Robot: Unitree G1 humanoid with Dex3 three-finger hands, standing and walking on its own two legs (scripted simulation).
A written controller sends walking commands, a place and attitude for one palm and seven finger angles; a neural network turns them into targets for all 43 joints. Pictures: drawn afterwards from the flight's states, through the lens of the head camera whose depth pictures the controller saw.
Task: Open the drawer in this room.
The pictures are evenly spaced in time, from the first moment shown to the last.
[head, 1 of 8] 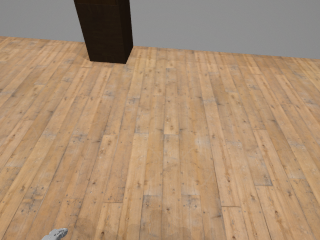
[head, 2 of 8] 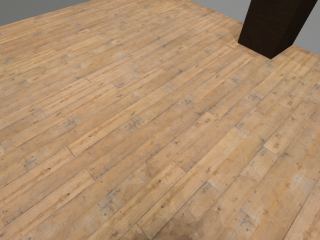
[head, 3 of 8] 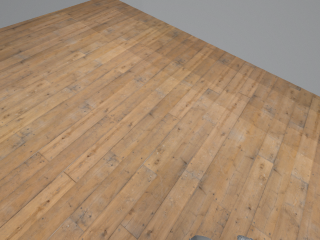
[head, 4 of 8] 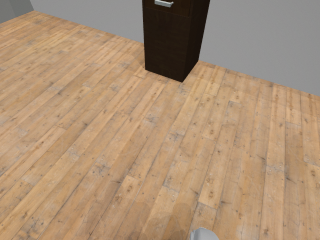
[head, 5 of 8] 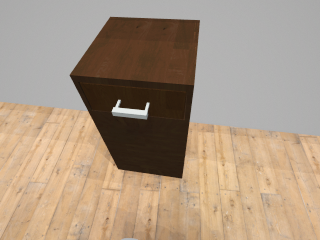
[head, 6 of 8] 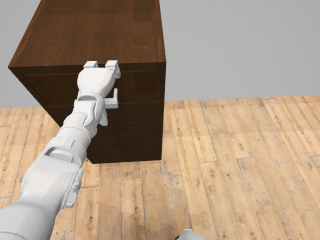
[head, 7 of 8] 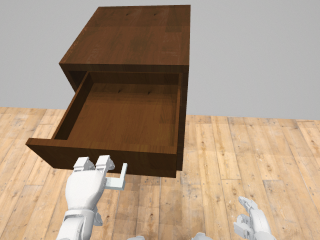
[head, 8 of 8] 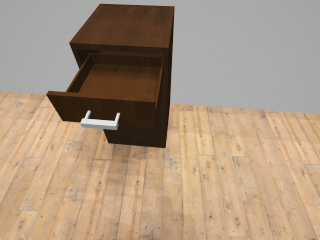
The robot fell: no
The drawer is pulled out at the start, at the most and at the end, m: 0.00 0.30 0.29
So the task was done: yes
